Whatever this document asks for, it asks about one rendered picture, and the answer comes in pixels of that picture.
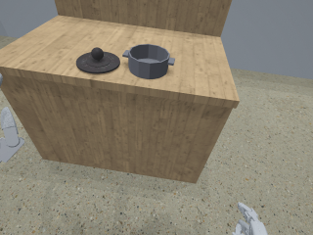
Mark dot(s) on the table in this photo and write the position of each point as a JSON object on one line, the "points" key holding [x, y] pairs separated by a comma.
{"points": [[165, 127]]}

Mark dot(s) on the right robot hand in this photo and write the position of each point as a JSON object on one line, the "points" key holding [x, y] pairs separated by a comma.
{"points": [[255, 227]]}

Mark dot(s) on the knob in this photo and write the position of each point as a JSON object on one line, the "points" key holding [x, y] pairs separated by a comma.
{"points": [[97, 53]]}

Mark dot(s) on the lid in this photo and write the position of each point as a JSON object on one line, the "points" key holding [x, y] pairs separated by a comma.
{"points": [[108, 63]]}

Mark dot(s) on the pot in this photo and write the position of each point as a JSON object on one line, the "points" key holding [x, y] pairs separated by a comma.
{"points": [[148, 61]]}

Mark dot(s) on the left robot hand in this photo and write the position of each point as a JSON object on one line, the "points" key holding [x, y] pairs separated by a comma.
{"points": [[12, 142]]}

